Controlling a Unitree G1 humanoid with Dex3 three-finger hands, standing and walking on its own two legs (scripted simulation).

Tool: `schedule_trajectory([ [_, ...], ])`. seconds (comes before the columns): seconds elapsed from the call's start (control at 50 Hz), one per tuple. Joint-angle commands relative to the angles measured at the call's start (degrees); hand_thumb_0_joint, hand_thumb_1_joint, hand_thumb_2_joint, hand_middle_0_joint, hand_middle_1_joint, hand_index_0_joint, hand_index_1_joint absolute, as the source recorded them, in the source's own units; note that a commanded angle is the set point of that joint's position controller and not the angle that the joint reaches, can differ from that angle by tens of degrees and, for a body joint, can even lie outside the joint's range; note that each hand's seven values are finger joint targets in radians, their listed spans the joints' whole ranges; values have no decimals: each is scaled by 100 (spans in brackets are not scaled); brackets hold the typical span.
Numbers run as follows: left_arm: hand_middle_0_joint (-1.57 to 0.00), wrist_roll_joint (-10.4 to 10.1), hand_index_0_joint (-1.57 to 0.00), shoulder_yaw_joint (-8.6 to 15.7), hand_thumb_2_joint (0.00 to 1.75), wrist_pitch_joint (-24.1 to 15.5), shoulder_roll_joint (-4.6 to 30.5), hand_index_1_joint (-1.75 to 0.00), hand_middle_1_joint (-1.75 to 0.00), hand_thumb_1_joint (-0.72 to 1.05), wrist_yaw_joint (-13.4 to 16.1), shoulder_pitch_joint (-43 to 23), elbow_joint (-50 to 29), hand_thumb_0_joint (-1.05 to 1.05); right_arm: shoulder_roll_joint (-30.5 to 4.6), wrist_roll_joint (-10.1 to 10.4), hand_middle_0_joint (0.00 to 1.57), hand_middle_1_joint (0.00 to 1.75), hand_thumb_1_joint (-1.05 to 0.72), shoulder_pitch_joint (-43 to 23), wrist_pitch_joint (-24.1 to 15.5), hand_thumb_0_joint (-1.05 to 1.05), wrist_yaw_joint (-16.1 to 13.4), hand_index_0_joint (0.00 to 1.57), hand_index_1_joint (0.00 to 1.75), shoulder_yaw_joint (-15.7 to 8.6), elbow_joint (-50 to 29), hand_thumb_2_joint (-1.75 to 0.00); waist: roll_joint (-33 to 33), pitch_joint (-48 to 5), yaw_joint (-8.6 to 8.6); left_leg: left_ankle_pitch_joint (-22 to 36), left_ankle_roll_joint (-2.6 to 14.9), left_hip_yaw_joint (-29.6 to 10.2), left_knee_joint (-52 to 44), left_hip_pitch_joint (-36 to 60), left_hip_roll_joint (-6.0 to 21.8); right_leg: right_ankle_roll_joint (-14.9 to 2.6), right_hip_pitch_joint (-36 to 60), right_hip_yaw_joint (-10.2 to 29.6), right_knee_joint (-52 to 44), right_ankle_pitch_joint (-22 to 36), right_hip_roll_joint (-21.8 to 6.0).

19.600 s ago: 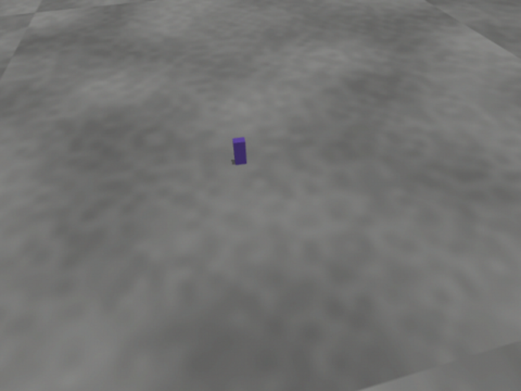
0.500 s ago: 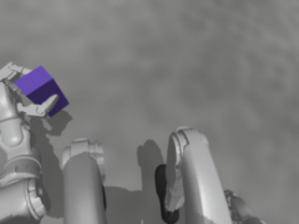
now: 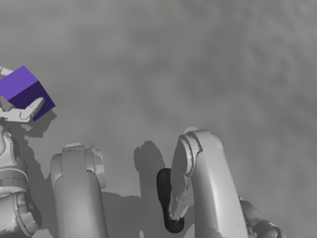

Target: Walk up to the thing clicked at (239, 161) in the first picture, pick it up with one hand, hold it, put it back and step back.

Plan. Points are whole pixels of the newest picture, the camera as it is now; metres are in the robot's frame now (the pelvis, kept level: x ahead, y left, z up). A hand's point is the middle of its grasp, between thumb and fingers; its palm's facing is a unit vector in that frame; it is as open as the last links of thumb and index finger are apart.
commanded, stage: lower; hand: left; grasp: from the side
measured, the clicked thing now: (29, 97) +0.44 +0.25 -0.11
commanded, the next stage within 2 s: loosen in 1.54 s
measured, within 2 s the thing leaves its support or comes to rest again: rests again in 1.66 s
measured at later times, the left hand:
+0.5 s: hand (24, 101) +0.44 +0.28 -0.15, palm faces +0.35 -0.94 -0.01, open 8.6 cm
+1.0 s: hand (28, 106) +0.44 +0.28 -0.18, palm faces +0.35 -0.94 -0.01, open 8.6 cm
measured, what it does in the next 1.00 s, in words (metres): stands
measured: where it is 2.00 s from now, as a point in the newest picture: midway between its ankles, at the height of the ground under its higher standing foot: (133, 223)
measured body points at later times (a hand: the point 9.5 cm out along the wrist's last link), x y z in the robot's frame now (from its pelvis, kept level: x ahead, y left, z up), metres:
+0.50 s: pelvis +0.00 +0.00 -0.02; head +0.24 +0.13 +0.34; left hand +0.42 +0.32 -0.15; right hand +0.12 -0.27 -0.09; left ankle +0.08 +0.13 -0.27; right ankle +0.12 -0.13 -0.27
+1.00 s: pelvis -0.01 +0.01 -0.02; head +0.24 +0.16 +0.32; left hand +0.42 +0.32 -0.17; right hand +0.13 -0.26 -0.07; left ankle +0.08 +0.13 -0.27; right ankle +0.12 -0.13 -0.27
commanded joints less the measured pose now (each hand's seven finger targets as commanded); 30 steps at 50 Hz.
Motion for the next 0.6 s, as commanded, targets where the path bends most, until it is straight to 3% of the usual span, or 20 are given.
schedule_trajectory([
  [0.0, -135, -98, -136, 176, 127, -479, 1248, -143, -143, 21, 39, -1479, -1074, 0, -1626, -39, 20, 30, -92, 724, 8, 0, -63, 20, 30, -420, -149, -91, 1888, -3757, -185, 860, 65, 377, -1759, 2436, 73, -344, 2014, -485, -1063, 942, 254],
  [0.08, -135, -117, -137, 193, 125, -492, 1265, -145, -146, 18, 52, -1311, -922, 0, -1652, -67, 20, 30, -92, 616, 25, 0, -48, 20, 30, -357, -185, -91, 1893, -3636, -173, 817, 69, 389, -1687, 2364, 79, -342, 2041, -488, -1042, 915, 278],
  [0.12, -136, -158, -138, 101, 126, -539, 1089, -146, -146, 17, 99, -1353, -674, 0, -1671, -90, 20, 30, -92, 535, 21, 0, -30, 20, 30, -281, -213, -91, 1702, -3338, -328, 639, 82, 327, -1630, 2140, 89, -331, 1926, -551, -1030, 802, 285],
  [0.14, -135, -202, -137, 150, 127, -590, 1123, -146, -146, 19, 129, -1382, -596, 0, -1679, -97, 20, 30, -92, 472, 6, 0, -19, 20, 30, -223, -245, -91, 1564, -3272, -382, 589, 110, 305, -1569, 2017, 88, -308, 2009, -562, -1053, 785, 294],
  [0.2, -133, -137, -135, 342, 125, -748, 1555, -144, -144, 18, 177, -1351, -479, 0, -1722, -159, 20, 30, -92, 409, 8, 0, -12, 20, 30, -127, -283, -91, 1546, -3300, -316, 515, 121, 291, -1504, 1962, 104, -289, 2180, -563, -1070, 702, 317],
  [0.24, -134, -123, -136, 262, 125, -854, 1552, -143, -144, 22, 155, -1449, -474, 0, -1731, -210, 20, 30, -92, 367, 4, 0, -1, 20, 30, -34, -303, -91, 1659, -3402, -383, 698, 90, 261, -1465, 2085, 120, -289, 2291, -592, -994, 871, 329],
  [0.28, -132, -124, -134, 348, 124, -939, 1719, -142, -143, 22, 149, -1405, -415, 0, -1805, -251, 20, 30, -92, 261, 3, 0, -13, 20, 30, 8, -333, -91, 1768, -3379, -356, 745, 60, 233, -1459, 2239, 148, -303, 2217, -623, -957, 891, 345],
  [0.32, -132, -141, -134, 356, 125, -1004, 1696, -142, -142, 24, 153, -1409, -275, 0, -1869, -296, 20, 30, -92, 200, -10, 0, -6, 20, 30, 92, -364, -91, 1880, -3198, -449, 744, 33, 170, -1492, 2298, 160, -311, 2152, -693, -896, 905, 333],
  [0.34, -131, -120, -133, 479, 124, -1048, 1957, -141, -141, 22, 184, -1452, -357, 0, -1908, -329, 20, 30, -92, 155, -14, 0, -14, 20, 30, 115, -321, -91, 1978, -3251, -403, 794, 26, 164, -1430, 2349, 181, -316, 2177, -689, -863, 951, 351],
  [0.36, -131, -106, -133, 467, 124, -1058, 1917, -141, -142, 21, 192, -1389, -191, 0, -1934, -356, 20, 30, -92, 193, 4, 0, -9, 20, 30, 137, -333, -91, 1965, -3255, -480, 872, 21, 140, -1410, 2416, 184, -301, 2220, -708, -865, 1020, 348],
  [0.46, -129, -85, -131, 505, 122, -1161, 2048, -139, -140, 18, 210, -1287, -154, 0, -2026, -457, 20, 30, -92, 72, 30, 0, 1, 20, 30, 272, -402, -91, 2210, -3126, -506, 976, -44, 46, -1446, 2568, 219, -319, 2191, -828, -790, 1111, 362],
  [0.5, -129, -54, -131, 386, 123, -1186, 2005, -139, -140, 21, 206, -1348, -66, 0, -2088, -471, 20, 30, -92, -42, 47, 0, 4, 20, 30, 295, -438, -90, 2330, -2875, -601, 821, -80, -48, -1524, 2612, 247, -328, 1953, -907, -734, 980, 346],
  [0.58, -128, -174, -130, 456, 123, -1282, 2073, -139, -139, 20, 231, -1296, 22, 0, -2138, -527, 20, 30, -91, -89, 20, 0, 10, 20, 30, 416, -486, -90, 2103, -2897, -666, 851, -33, -45, -1344, 2457, 232, -281, 2244, -936, -779, 1099, 373],
])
